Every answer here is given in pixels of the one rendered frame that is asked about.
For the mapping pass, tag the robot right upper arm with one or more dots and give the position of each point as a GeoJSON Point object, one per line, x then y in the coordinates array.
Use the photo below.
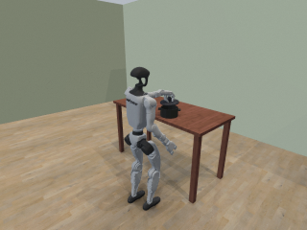
{"type": "Point", "coordinates": [150, 104]}

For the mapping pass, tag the robot right hand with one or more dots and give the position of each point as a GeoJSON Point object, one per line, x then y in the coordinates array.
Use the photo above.
{"type": "Point", "coordinates": [172, 146]}

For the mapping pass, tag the robot right forearm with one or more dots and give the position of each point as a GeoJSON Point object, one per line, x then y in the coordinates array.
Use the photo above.
{"type": "Point", "coordinates": [159, 135]}

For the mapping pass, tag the robot left upper arm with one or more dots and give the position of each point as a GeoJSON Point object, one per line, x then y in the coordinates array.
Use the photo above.
{"type": "Point", "coordinates": [128, 89]}

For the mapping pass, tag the robot left hand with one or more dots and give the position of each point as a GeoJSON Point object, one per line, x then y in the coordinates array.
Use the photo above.
{"type": "Point", "coordinates": [169, 94]}

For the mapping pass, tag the table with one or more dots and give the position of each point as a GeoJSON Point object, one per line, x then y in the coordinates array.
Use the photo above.
{"type": "Point", "coordinates": [195, 120]}

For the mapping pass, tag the lid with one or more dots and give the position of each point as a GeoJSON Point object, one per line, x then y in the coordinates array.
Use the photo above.
{"type": "Point", "coordinates": [170, 103]}

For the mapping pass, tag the robot left thigh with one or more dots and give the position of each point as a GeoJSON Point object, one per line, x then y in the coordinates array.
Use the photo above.
{"type": "Point", "coordinates": [137, 166]}

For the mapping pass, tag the pot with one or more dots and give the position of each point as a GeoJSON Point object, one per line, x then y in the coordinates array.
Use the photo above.
{"type": "Point", "coordinates": [169, 111]}

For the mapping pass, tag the robot left forearm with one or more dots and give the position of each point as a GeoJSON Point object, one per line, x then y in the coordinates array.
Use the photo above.
{"type": "Point", "coordinates": [156, 94]}

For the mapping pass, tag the right robot shin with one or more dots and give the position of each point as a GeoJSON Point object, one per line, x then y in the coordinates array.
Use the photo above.
{"type": "Point", "coordinates": [152, 184]}

